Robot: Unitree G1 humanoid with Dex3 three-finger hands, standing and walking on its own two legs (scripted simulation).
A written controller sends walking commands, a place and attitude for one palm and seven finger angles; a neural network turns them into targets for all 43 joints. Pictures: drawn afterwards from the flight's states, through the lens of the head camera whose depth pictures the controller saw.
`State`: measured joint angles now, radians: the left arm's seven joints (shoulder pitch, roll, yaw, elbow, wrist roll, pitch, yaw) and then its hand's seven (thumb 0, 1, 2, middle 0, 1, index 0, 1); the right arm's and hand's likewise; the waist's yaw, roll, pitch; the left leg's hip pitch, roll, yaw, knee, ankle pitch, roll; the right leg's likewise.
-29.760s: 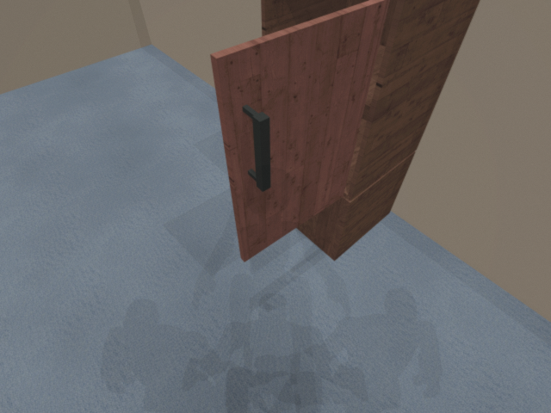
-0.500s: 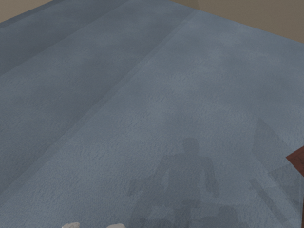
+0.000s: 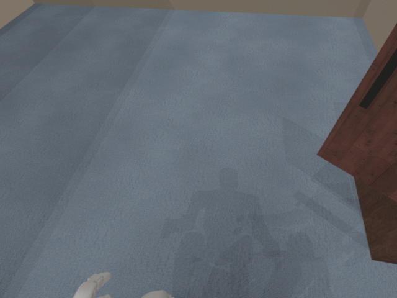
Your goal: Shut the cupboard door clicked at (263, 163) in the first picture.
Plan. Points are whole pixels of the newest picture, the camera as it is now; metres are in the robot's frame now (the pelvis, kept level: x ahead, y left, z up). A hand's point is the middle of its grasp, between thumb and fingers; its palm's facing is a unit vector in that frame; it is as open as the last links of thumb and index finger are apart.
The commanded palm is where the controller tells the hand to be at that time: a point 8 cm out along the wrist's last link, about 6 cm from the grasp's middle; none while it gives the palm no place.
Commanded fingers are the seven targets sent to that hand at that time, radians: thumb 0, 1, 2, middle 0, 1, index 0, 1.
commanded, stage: turn to face it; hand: left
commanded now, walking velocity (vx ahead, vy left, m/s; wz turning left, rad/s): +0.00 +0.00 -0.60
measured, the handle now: (384, 75) +0.61 -0.45 +0.08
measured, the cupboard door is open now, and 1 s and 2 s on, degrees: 57 57 57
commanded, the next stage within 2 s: take the last steps up to it in 1.24 s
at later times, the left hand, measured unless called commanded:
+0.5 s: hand (115, 286) +0.16 +0.21 -0.16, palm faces -0.24 -0.95 -0.20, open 7.4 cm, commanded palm none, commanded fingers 0.00 0.90 0.90 -0.20 -0.30 -0.20 -0.30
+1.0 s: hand (164, 265) +0.21 +0.10 -0.14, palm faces -0.52 -0.82 -0.24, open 7.4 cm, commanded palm none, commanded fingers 0.00 0.90 0.90 -0.20 -0.30 -0.20 -0.30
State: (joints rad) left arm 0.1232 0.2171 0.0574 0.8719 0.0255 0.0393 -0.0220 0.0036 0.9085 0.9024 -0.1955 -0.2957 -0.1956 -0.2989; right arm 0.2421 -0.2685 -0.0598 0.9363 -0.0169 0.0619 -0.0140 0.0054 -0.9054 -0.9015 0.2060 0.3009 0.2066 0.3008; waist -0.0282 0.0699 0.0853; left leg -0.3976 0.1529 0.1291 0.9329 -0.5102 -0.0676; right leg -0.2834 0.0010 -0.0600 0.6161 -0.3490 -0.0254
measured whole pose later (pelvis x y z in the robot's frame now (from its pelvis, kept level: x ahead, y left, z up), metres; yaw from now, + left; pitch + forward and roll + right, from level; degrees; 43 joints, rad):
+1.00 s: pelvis +0.03 -0.02 +0.01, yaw -32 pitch +1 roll +0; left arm 0.18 0.20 0.04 0.91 0.03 0.03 -0.01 0.00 0.90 0.90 -0.20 -0.30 -0.20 -0.30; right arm 0.18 -0.25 -0.05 0.91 -0.02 0.06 -0.01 0.01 -0.91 -0.90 0.20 0.30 0.20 0.30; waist -0.02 0.03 0.06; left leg -0.50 0.08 0.02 1.00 -0.38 -0.10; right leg -0.25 0.04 0.02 0.48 -0.26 -0.03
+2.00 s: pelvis +0.14 -0.12 -0.01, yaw -47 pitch +0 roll -1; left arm 0.32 0.18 0.04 1.12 0.02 0.01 -0.02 0.01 0.91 0.90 -0.20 -0.30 -0.20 -0.30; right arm 0.21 -0.17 -0.02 0.98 -0.04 -0.06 -0.01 0.00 -0.91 -0.90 0.20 0.30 0.20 0.30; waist -0.02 -0.05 0.06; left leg -0.40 0.09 0.17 0.67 -0.26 0.04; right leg -0.22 0.03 -0.02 0.97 -0.51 -0.04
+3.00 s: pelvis +0.18 -0.19 +0.02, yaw -46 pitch +0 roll +0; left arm 0.25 0.22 0.03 1.07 0.02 0.05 0.02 0.00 0.91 0.90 -0.19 -0.30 -0.19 -0.30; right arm 0.19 -0.15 -0.01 1.02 -0.01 0.01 -0.03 0.00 -0.92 -0.90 0.21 0.30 0.21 0.30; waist 0.04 -0.04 0.04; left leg -0.22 -0.03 0.05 0.44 -0.22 0.05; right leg -0.23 -0.02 0.00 0.59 -0.33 0.02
